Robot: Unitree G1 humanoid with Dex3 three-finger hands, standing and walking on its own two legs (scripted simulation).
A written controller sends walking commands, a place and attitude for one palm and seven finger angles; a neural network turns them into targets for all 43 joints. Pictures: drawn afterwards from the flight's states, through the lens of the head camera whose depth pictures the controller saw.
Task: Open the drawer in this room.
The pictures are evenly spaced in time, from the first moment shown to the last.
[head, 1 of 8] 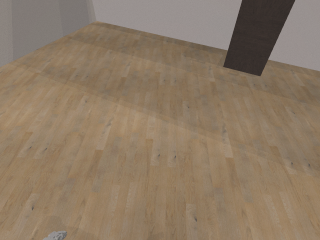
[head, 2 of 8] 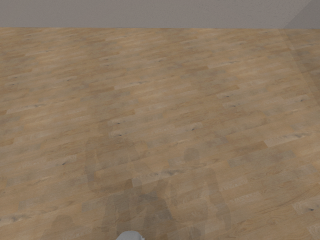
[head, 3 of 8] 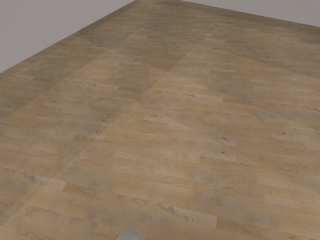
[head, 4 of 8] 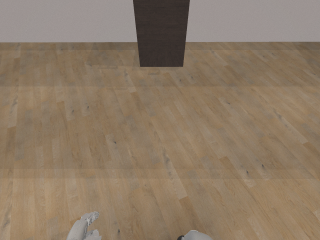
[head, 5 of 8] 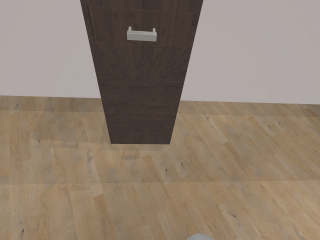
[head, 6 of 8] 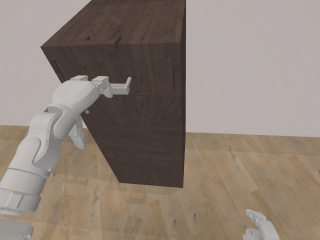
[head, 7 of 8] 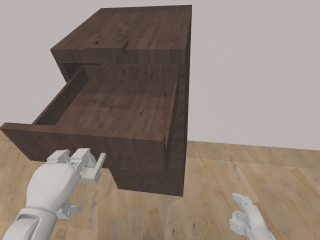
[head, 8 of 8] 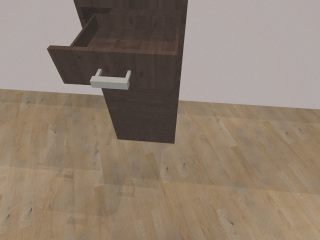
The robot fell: no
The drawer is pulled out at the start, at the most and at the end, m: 0.00 0.30 0.30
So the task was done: yes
